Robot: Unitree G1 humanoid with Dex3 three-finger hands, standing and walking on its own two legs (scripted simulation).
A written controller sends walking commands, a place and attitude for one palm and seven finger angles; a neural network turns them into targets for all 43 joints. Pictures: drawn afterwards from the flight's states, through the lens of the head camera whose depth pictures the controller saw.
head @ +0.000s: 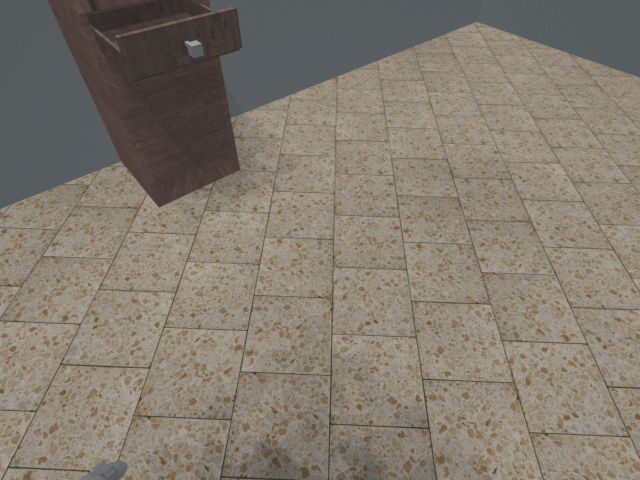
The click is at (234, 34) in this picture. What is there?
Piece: drawer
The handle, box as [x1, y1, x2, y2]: [184, 40, 203, 57]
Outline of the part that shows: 185,41 185,45 190,55 196,57 203,54 201,43 196,40 191,42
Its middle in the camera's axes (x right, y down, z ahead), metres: -0.40 -0.59 +1.19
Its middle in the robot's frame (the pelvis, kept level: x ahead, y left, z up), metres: +1.27 +0.46 -0.02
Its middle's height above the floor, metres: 0.75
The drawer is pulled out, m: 0.24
